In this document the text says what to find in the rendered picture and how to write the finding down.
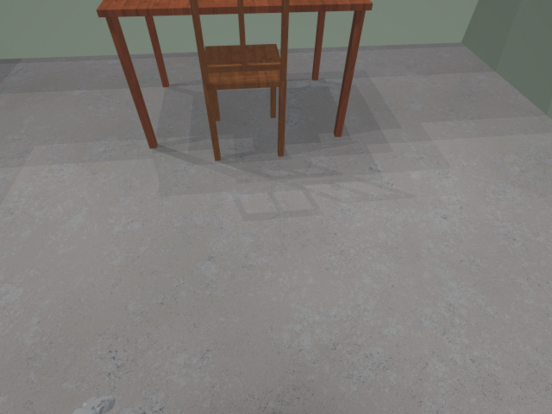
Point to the table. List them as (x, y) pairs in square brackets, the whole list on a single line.
[(112, 9)]

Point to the robot left hand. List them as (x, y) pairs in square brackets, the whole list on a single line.
[(96, 405)]

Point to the chair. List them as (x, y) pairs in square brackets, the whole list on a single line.
[(243, 67)]

